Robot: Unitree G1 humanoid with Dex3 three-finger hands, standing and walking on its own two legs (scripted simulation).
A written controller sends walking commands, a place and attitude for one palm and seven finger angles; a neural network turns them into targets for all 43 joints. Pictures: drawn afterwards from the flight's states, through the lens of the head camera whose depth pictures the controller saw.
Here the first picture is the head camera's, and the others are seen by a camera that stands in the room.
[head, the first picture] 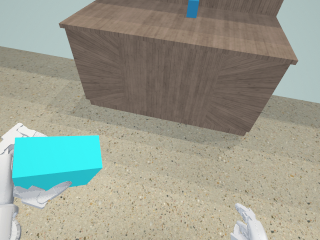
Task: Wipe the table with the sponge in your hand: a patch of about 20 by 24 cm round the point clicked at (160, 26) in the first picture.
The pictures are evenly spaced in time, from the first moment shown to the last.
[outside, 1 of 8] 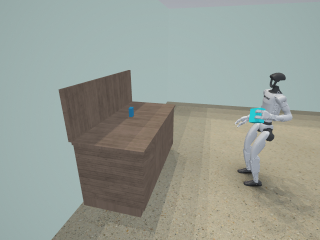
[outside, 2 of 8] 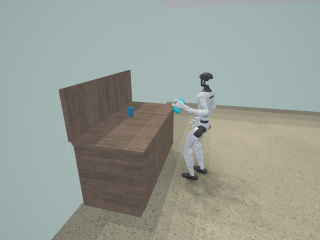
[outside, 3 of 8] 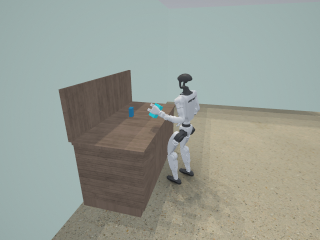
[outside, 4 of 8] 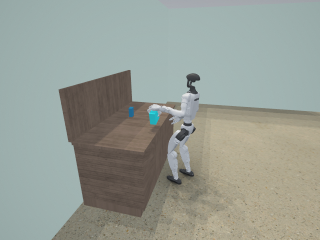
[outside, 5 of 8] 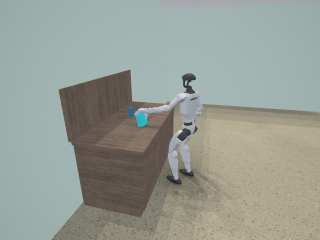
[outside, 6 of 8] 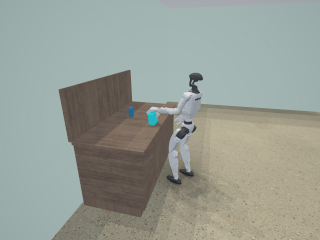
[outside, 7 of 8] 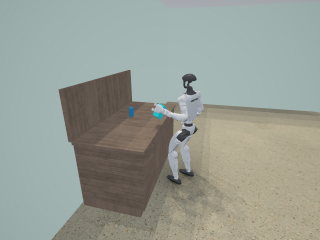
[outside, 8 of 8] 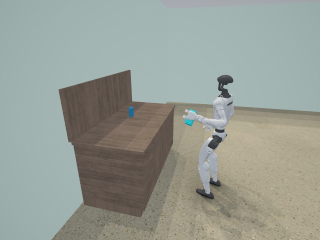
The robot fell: no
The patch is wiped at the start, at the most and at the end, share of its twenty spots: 0.00 1.00 1.00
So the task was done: yes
